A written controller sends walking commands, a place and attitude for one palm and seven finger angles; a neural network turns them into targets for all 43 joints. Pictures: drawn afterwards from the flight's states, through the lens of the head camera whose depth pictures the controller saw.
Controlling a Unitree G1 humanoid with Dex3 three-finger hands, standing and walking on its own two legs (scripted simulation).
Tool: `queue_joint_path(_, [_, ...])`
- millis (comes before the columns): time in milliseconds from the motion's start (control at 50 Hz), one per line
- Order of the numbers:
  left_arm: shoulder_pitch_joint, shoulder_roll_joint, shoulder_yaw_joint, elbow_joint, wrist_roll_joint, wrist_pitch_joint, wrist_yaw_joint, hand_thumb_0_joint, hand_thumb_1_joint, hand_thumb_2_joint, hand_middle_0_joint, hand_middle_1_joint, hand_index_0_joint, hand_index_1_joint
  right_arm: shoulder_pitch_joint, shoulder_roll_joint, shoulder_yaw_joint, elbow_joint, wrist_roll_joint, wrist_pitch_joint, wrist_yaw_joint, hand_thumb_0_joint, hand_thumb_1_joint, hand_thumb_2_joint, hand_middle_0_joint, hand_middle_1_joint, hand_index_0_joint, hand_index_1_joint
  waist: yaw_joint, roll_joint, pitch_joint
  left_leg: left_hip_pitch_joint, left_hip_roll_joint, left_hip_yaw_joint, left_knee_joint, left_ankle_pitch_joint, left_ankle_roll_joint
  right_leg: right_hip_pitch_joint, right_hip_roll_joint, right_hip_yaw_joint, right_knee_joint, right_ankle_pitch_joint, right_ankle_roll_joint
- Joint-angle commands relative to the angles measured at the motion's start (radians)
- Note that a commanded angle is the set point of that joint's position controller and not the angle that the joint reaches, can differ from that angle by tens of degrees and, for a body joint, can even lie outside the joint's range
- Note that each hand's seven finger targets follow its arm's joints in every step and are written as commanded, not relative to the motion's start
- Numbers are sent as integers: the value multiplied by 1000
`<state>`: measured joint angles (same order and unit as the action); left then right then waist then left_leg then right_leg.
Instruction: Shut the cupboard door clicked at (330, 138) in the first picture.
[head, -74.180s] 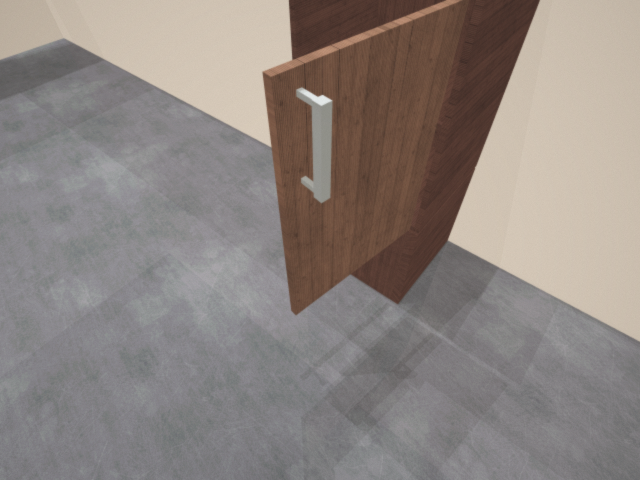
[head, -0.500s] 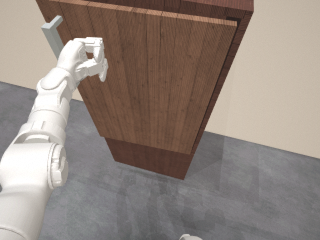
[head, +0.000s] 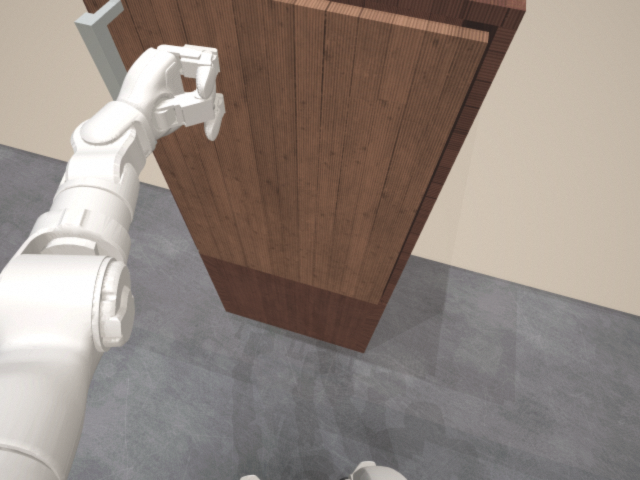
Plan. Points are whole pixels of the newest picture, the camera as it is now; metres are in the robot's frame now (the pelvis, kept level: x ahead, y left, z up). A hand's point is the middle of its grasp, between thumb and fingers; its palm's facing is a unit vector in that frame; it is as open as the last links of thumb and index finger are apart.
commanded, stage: push the door shut along its arc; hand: left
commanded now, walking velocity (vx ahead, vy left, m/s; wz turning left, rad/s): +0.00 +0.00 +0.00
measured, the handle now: (131, 82) +0.56 +0.19 +0.16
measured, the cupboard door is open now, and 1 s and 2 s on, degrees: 0 0 0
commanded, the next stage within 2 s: pull the fist back off the door in 0.06 s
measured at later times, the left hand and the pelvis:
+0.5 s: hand (232, 104) +0.51 +0.06 +0.17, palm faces +0.04 -1.00 -0.06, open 3.2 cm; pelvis -0.03 -0.01 +0.00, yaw +1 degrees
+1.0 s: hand (230, 137) +0.46 +0.06 +0.16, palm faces -0.02 -1.00 +0.01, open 3.1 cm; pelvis +0.00 -0.01 +0.01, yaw -3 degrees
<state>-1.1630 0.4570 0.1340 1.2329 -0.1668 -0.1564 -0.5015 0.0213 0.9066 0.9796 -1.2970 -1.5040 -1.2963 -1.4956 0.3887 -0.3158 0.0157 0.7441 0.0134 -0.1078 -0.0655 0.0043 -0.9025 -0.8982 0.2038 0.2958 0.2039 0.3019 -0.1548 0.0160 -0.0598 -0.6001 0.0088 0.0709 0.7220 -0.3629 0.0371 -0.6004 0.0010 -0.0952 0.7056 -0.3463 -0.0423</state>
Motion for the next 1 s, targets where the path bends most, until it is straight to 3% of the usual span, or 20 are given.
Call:
queue_joint_path(0, [-662,6,-37,-227,-47,-50,-21,0,900,900,-1300,-1500,-1300,-1500,128,-179,-55,-21,3,-34,-18,0,-900,-900,200,300,200,300,-104,47,-407,449,-16,-108,-7,394,21,-73,38,43,-68,335,10])
queue_joint_path(80, [-672,15,-36,-211,-45,-38,-21,0,900,900,-1300,-1500,-1300,-1500,123,-184,-53,-12,2,-49,-20,0,-900,-900,200,300,200,300,-111,-8,-404,394,-20,-103,-4,310,24,-70,36,54,-71,301,17])
queue_joint_path(140, [-701,-13,-61,-227,-48,-47,-22,0,900,900,-1300,-1500,-1300,-1500,120,-183,-53,1,3,-58,-21,0,-900,-900,200,300,200,300,-116,47,-406,418,-18,-105,2,307,21,-115,36,50,-61,273,15])
queue_joint_path(160, [-771,24,162,-202,-136,-17,200,0,900,900,-1300,-1500,-1300,-1500,92,-129,-38,-32,23,-66,-13,0,-900,-900,200,300,200,300,-85,109,-360,284,-1,-114,-11,272,-5,-36,19,82,-100,261,17])
queue_joint_path(180, [-728,-6,132,-188,-97,-6,315,0,900,900,-1300,-1500,-1300,-1500,124,-123,-35,-34,16,-70,9,0,-900,-900,200,300,200,300,-84,80,-390,273,3,-126,-40,236,-13,0,23,74,-95,232,27])
queue_joint_path(220, [-685,-61,120,-193,-65,-12,434,0,900,900,-1300,-1500,-1300,-1500,138,-114,-44,-34,10,-73,34,0,-900,-900,200,300,200,300,-91,-3,-384,279,9,-137,-47,267,-10,-8,31,60,-93,241,37])
queue_joint_path(240, [-707,-93,114,-214,-52,-22,498,0,900,900,-1300,-1500,-1300,-1500,138,-107,-49,-33,3,-73,47,0,-900,-900,200,300,200,300,-99,-10,-395,267,3,-120,-40,261,-8,3,31,66,-102,244,45])
queue_joint_path(260, [-731,-77,135,-243,-27,-42,568,0,900,900,-1300,-1500,-1300,-1500,145,-108,-53,-31,-6,-75,60,0,-900,-900,200,300,200,300,-93,-23,-429,262,-1,-118,-36,255,-8,21,29,66,-100,240,49])
queue_joint_path(300, [-752,-113,76,-262,57,-96,662,0,900,900,-1300,-1500,-1300,-1500,154,-100,-53,-21,-24,-76,86,0,-900,-900,200,300,200,300,-104,40,-436,292,-5,-125,-23,270,-11,-15,28,57,-84,231,46])
queue_joint_path(340, [-750,-87,33,-233,137,-138,674,0,900,900,-1300,-1500,-1300,-1500,166,-111,-55,-12,-34,-74,107,0,-900,-900,200,300,200,300,-113,61,-437,320,-3,-133,-24,236,-12,-57,28,63,-84,187,42])
queue_joint_path(400, [-761,-37,12,-199,182,-174,635,0,900,900,-1300,-1500,-1300,-1500,171,-125,-54,-22,-34,-68,110,0,-900,-900,200,300,200,300,-116,79,-436,312,-11,-129,-37,179,-6,-35,21,79,-96,158,34])
queue_joint_path(440, [-726,18,62,-138,156,-172,594,0,900,900,-1300,-1500,-1300,-1500,159,-133,-49,-35,-23,-61,104,0,-900,-900,200,300,200,300,-95,61,-454,296,-13,-124,-55,140,-10,18,23,92,-108,147,29])
queue_joint_path(460, [-708,-9,57,-107,127,-162,572,0,900,900,-1300,-1500,-1300,-1500,152,-130,-45,-45,-19,-62,100,0,-900,-900,200,300,200,300,-94,23,-428,267,-14,-118,-68,110,-8,41,24,95,-120,135,31])
queue_joint_path(540, [-616,11,118,-84,59,-159,523,0,900,900,-1300,-1500,-1300,-1500,142,-135,-38,-73,-8,-65,88,0,-900,-900,200,300,200,300,-65,-31,-368,198,-15,-95,-97,64,-6,107,28,106,-147,125,33])
queue_joint_path(660, [-410,50,167,-184,72,-219,523,0,900,900,-1300,-1500,-1300,-1500,138,-126,-51,-106,-8,-58,94,0,-900,-900,200,300,200,300,-4,-72,-365,170,-19,-58,-110,102,4,206,27,112,-149,187,35])
queue_joint_path(780, [-271,35,164,-361,78,-198,526,0,900,900,-1300,-1500,-1300,-1500,109,-114,-68,-141,4,-26,93,0,-900,-900,200,300,200,300,51,-6,-420,260,-19,-32,-126,214,3,282,29,103,-144,315,30])
queue_joint_path(800, [-247,-8,128,-412,68,-191,522,0,900,900,-1300,-1500,-1300,-1500,98,-107,-69,-154,11,-23,89,0,-900,-900,200,300,200,300,56,24,-431,298,-18,-32,-128,254,2,291,32,96,-140,347,27])
queue_joint_path(880, [-204,-45,112,-605,42,-175,534,0,900,900,-1300,-1500,-1300,-1500,50,-95,-72,-169,19,-22,82,0,-900,-900,200,300,200,300,69,-3,-447,380,-10,-28,-138,343,4,331,38,91,-151,439,29])
queue_joint_path(940, [-114,-103,66,-659,39,-143,534,0,900,900,-1300,-1500,-1300,-1500,21,-86,-71,-172,24,-22,76,0,-900,-900,200,300,200,300,74,-25,-391,409,-5,-26,-150,387,6,331,38,84,-160,485,32])
queue_joint_path(980, [-107,-138,24,-645,46,-107,533,0,900,900,-1300,-1500,-1300,-1500,4,-83,-68,-168,31,-14,73,0,-900,-900,200,300,200,300,56,-46,-322,393,-7,-23,-159,352,7,315,33,85,-177,473,37])
